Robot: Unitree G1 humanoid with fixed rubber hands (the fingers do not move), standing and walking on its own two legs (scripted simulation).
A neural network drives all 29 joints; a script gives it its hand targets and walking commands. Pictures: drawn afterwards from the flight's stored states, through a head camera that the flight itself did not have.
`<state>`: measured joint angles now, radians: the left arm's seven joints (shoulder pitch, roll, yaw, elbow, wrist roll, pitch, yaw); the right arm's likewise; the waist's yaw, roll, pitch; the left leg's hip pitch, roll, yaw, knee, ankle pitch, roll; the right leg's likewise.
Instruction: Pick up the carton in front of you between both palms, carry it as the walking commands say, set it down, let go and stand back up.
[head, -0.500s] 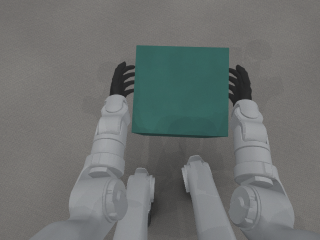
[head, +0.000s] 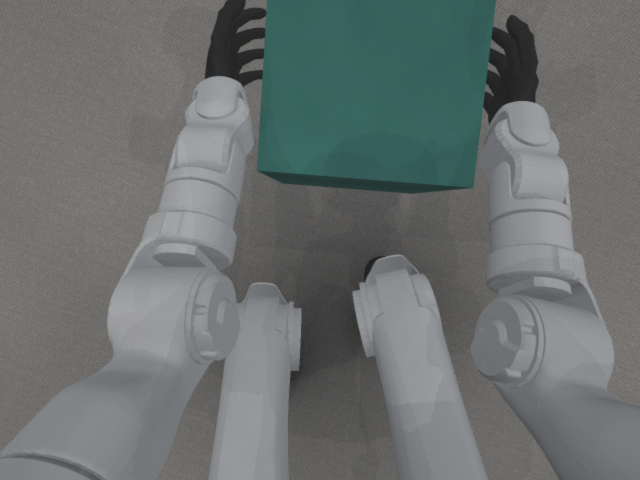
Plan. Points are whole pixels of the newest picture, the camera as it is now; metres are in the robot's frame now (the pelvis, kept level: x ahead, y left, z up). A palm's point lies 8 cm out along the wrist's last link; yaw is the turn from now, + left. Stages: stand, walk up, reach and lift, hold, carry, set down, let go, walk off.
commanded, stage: set down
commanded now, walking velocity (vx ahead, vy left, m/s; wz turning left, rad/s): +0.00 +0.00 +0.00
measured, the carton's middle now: (361, 105) +0.50 -0.11 -0.21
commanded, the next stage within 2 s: none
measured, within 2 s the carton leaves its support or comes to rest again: rests again in 0.86 s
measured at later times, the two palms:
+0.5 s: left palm (242, 91) +0.55 +0.03 -0.21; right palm (481, 111) +0.46 -0.26 -0.21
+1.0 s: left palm (243, 101) +0.55 +0.04 -0.24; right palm (472, 122) +0.46 -0.26 -0.24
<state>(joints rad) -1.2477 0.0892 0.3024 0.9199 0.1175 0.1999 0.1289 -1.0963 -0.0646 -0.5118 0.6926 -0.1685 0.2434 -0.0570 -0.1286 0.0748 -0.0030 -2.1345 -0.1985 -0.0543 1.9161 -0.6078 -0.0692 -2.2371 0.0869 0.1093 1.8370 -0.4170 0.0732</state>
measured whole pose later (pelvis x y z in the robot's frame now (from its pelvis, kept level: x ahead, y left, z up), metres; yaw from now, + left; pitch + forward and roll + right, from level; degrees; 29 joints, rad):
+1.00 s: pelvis +0.00 +0.01 -0.06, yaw +0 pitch +41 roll -2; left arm -1.46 0.21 0.12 1.15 0.03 0.15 0.13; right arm -1.25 -0.19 -0.51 0.93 -0.11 0.17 0.02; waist -0.17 0.07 0.26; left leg -2.24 -0.20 -0.04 2.16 -0.64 -0.04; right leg -2.30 0.00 0.05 2.06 -0.48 0.06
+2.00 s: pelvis -0.01 +0.00 -0.01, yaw -2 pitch +41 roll +1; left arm -1.36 0.31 0.11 1.01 -0.04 0.19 0.10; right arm -1.17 -0.28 -0.31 0.89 0.15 0.12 -0.08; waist -0.17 0.05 0.13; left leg -2.08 -0.08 -0.01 2.00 -0.63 -0.03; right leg -2.19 0.01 0.02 1.90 -0.43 0.01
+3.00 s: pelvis +0.07 -0.02 +0.24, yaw -2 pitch +36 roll +2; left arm -0.58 0.08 0.20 0.60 0.13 0.15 0.13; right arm -0.49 -0.21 -0.26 0.60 -0.05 0.10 0.12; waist -0.11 0.02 -0.08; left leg -1.20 -0.06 -0.08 0.94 -0.38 -0.04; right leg -1.29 0.02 0.02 0.92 -0.26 -0.02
